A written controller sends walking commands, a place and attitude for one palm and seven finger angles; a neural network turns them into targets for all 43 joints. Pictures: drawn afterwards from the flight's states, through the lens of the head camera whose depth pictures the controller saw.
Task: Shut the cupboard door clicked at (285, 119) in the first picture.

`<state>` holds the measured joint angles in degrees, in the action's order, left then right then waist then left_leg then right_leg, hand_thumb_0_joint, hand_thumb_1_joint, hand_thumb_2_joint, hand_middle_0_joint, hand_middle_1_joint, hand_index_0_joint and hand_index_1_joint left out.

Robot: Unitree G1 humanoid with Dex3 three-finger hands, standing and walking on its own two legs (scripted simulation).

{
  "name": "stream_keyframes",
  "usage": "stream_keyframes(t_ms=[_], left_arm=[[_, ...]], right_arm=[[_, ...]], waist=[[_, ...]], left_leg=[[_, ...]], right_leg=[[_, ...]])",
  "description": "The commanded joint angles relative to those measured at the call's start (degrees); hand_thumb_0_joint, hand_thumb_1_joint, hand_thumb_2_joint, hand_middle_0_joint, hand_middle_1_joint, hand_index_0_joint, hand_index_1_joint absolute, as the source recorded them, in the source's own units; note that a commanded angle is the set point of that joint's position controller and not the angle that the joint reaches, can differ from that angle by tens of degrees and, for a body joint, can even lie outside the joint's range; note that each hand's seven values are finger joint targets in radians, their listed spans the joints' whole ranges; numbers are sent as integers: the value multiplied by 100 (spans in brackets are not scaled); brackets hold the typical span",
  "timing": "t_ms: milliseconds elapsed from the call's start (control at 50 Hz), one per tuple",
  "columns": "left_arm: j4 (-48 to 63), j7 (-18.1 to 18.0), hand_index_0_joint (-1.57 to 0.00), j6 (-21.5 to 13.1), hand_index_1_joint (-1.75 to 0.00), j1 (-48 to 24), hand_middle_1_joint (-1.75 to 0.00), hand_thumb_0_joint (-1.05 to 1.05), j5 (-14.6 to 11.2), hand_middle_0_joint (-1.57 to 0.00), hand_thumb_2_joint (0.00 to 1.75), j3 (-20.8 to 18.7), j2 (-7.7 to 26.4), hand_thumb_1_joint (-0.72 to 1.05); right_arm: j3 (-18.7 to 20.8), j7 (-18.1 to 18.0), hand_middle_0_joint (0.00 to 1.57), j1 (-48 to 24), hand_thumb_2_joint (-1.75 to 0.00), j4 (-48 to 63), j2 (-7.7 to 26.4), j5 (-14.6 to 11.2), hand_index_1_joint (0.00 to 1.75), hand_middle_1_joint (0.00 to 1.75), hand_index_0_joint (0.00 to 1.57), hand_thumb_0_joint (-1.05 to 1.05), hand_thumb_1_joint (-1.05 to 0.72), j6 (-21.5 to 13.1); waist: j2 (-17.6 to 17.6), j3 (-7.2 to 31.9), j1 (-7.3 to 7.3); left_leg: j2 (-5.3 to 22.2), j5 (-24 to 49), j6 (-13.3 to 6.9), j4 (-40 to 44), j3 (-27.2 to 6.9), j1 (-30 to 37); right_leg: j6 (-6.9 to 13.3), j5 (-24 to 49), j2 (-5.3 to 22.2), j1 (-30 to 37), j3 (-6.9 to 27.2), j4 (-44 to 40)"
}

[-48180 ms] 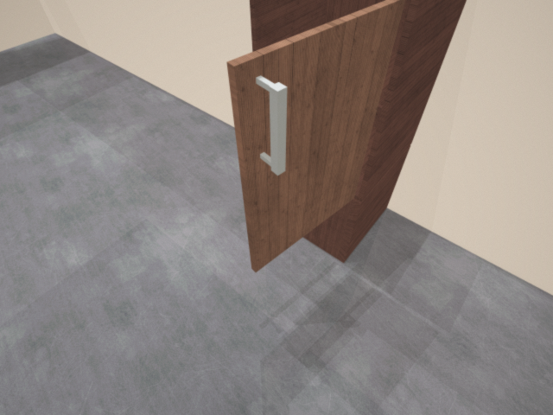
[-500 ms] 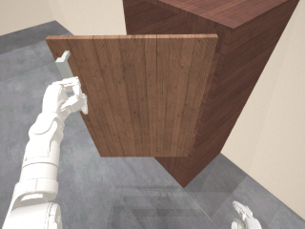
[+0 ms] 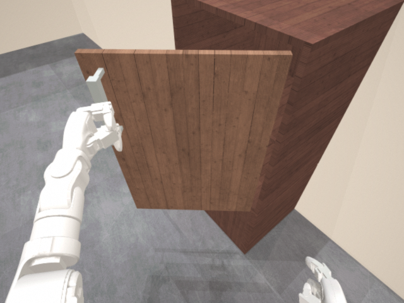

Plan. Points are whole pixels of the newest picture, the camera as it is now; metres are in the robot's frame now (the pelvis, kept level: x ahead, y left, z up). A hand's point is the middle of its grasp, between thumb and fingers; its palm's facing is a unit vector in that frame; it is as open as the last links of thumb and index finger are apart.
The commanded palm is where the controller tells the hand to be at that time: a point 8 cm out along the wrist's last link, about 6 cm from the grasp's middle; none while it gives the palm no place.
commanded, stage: push the door shut along its arc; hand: left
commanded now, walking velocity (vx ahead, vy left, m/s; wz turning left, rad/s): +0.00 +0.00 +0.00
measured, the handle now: (108, 109) +0.47 +0.23 +0.15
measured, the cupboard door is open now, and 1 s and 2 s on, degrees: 49 33 20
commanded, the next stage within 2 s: pull the fist back off the door in 1.76 s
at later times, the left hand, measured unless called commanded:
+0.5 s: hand (122, 113) +0.45 +0.19 +0.15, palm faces -0.12 -0.99 -0.01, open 3.1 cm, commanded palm +0.45 +0.24 +0.15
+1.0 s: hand (146, 97) +0.51 +0.15 +0.15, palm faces -0.25 -0.97 +0.00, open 3.1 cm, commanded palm +0.51 +0.21 +0.15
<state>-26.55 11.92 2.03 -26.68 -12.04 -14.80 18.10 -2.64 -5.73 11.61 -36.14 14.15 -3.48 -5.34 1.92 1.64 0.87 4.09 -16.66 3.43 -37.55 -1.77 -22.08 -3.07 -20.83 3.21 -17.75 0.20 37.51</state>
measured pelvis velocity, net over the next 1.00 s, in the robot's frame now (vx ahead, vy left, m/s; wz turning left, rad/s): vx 0.00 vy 0.01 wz -0.02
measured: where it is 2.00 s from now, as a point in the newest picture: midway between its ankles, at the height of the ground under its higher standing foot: outside the picture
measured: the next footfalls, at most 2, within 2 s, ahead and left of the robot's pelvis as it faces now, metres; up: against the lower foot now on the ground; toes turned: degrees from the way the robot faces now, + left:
none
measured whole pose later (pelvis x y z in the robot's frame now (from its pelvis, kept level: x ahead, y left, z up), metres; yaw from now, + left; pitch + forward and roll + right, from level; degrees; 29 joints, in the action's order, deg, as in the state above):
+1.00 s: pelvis +0.00 +0.01 -0.02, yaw -1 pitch +13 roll -2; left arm -70.1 25.0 -9.2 -63.2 -7.4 -17.6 32.3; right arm -1.3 -3.9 21.3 -40.3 16.4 -1.4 -5.6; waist 1.7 3.2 10.2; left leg 4.7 -19.2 2.7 -47.1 -1.8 -41.4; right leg -4.0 -21.7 2.3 -36.2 1.2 44.4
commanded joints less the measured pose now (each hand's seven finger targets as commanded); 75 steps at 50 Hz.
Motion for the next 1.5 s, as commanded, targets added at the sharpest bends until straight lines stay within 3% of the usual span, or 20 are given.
stream_keyframes(t_ms=[0, 80, 120, 200, 380, 500, 540, 580, 620, 680, 760, 920, 1060, 1120, 1140, 1180, 1300, 1360, 1420, 1480], left_arm=[[336, 100, -130, -370, -150, -3084, -150, 0, 7, -130, 90, -474, 1748, 90], [67, 405, -130, -598, -150, -3757, -150, 0, -42, -130, 90, -169, 1549, 90], [-143, 528, -130, -741, -150, -3797, -150, 0, -106, -130, 90, -302, 1742, 90], [-632, 696, -130, -991, -150, -4137, -150, 0, -143, -130, 90, -346, 1881, 90], [-1563, 977, -130, -1267, -150, -5125, -150, 0, -48, -130, 90, -64, 1785, 90], [-2200, 1089, -130, -1399, -150, -5500, -150, 0, 30, -130, 90, -391, 2308, 90], [-2045, 1130, -130, -1464, -150, -5800, -150, 0, 80, -130, 90, -104, 1987, 90], [-2161, 1140, -130, -1475, -150, -5836, -150, 0, 102, -130, 90, -117, 1996, 90], [-2244, 1156, -130, -1498, -150, -5929, -150, 0, 111, -130, 90, -333, 2307, 90], [-2680, 1219, -130, -1404, -150, -6063, -150, 0, 107, -130, 90, -297, 2267, 90], [-2801, 1206, -130, -1450, -150, -6476, -150, 0, 262, -130, 90, -122, 2209, 90], [-2961, 1368, -130, -1482, -150, -6859, -150, 0, 318, -130, 90, -462, 2717, 90], [-3224, 1427, -130, -1447, -150, -7026, -150, 0, 459, -130, 90, -403, 2728, 90], [-3433, 1437, -130, -1403, -150, -7080, -150, 0, 528, -130, 90, -653, 3102, 90], [-3623, 1461, -130, -1344, -150, -7036, -150, 0, 544, -130, 90, -500, 2903, 90], [-3722, 1441, -130, -1317, -150, -7178, -150, 0, 662, -130, 90, -616, 3204, 90], [-3754, 1543, -130, -1343, -150, -7685, -150, 0, 693, -130, 90, -321, 2880, 90], [-3750, 1640, -130, -1313, -150, -7895, -150, 0, 721, -130, 90, -392, 3118, 90], [-3697, 1700, -130, -1295, -150, -8081, -150, 0, 693, -130, 90, -246, 2915, 90], [-3838, 1696, -130, -1231, -150, -8321, -150, 0, 722, -130, 90, -76, 2699, 90]], right_arm=[[273, -78, 20, -155, -90, 580, 873, 12, 30, 30, 20, 0, -90, -178], [290, -62, 20, -62, -90, 643, 861, 6, 30, 30, 20, 0, -90, -213], [309, -44, 20, 70, -90, 619, 901, 11, 30, 30, 20, 0, -90, -219], [366, -38, 20, 307, -90, 504, 982, 18, 30, 30, 20, 0, -90, -228], [440, -6, 20, 723, -90, 234, 1092, 36, 30, 30, 20, 0, -90, -237], [475, -2, 20, 1013, -90, 107, 1211, 85, 30, 30, 20, 0, -90, -235], [484, 42, 20, 1048, -90, 123, 1156, 92, 30, 30, 20, 0, -90, -269], [499, 68, 20, 1112, -90, 79, 1180, 120, 30, 30, 20, 0, -90, -282], [496, 71, 20, 1187, -90, 85, 1226, 124, 30, 30, 20, 0, -90, -259], [491, 72, 20, 1248, -90, 58, 1242, 116, 30, 30, 20, 0, -90, -224], [497, 97, 20, 1360, -90, -10, 1235, 143, 30, 30, 20, 0, -90, -243], [519, 123, 20, 1568, -90, -38, 1299, 204, 30, 30, 20, 0, -90, -202], [536, 139, 20, 1673, -90, -61, 1284, 228, 30, 30, 20, 0, -90, -137], [537, 118, 20, 1758, -90, -73, 1322, 243, 30, 30, 20, 0, -90, -91], [522, 132, 20, 1750, -90, -54, 1297, 244, 30, 30, 20, 0, -90, -78], [515, 123, 20, 1792, -90, -59, 1329, 253, 30, 30, 20, 0, -90, -34], [537, 106, 20, 1932, -90, -153, 1307, 297, 30, 30, 20, 0, -90, -23], [565, 110, 20, 2007, -90, -208, 1362, 314, 30, 30, 20, 0, -90, 3], [571, 115, 20, 2024, -90, -257, 1337, 331, 30, 30, 20, 0, -90, -21], [559, 124, 20, 2052, -90, -361, 1334, 341, 30, 30, 20, 0, -90, -29]], waist=[[-169, 988, 228], [211, 1597, 300], [127, 1776, 320], [-117, 1794, 420], [175, 1827, 666], [83, 1959, 744], [464, 2205, 793], [591, 2181, 843], [368, 2347, 834], [67, 2058, 940], [422, 2095, 1053], [409, 2778, 1110], [513, 2674, 1200], [375, 2846, 1216], [352, 2670, 1254], [328, 2572, 1298], [448, 2659, 1534], [499, 2965, 1549], [699, 3170, 1606], [819, 2904, 1731]], left_leg=[[-459, 289, -405, 470, 313, 685], [-473, 612, -376, 346, 287, 925], [-457, 681, -380, 273, 268, 887], [-447, 656, -402, 191, 249, 785], [-424, 567, -377, 57, 178, 712], [-395, 541, -391, -52, 141, 513], [-391, 713, -347, -111, 101, 735], [-368, 710, -324, -158, 86, 788], [-357, 795, -344, -188, 63, 664], [-359, 599, -374, -221, 118, 350], [-353, 666, -348, -319, 79, 394], [-349, 1075, -368, -546, 61, 457], [-340, 1190, -370, -690, 69, 327], [-343, 1382, -394, -764, 76, 235], [-353, 1267, -393, -758, 85, 120], [-349, 1136, -412, -798, 113, -128], [-350, 1275, -450, -964, 107, 55], [-329, 1356, -436, -1028, 68, 115], [-328, 1474, -433, -1106, 58, 328], [-304, 1325, -430, -1146, 32, 259]], right_leg=[[231, 884, -391, -375, -241, -746], [283, 1265, -388, -336, -240, -576], [276, 1367, -392, -285, -241, -519], [265, 1344, -430, -395, -249, -469], [273, 1168, -460, -987, -293, -339], [285, 1067, -486, -1154, -302, -222], [293, 1200, -492, -1296, -324, -133], [289, 1170, -507, -1485, -343, -125], [292, 1254, -513, -1382, -339, -63], [258, 1171, -528, -1498, -327, -97], [268, 1156, -527, -1785, -320, -35], [262, 1566, -542, -1702, -311, 127], [270, 1658, -562, -1908, -317, 187], [265, 1894, -569, -1806, -296, 261], [251, 1808, -568, -1888, -318, 252], [240, 1751, -558, -1914, -282, 264], [240, 1780, -599, -2234, -293, 298], [243, 1830, -604, -2215, -294, 337], [245, 1841, -626, -2376, -310, 359], [258, 1621, -646, -2684, -365, 367]])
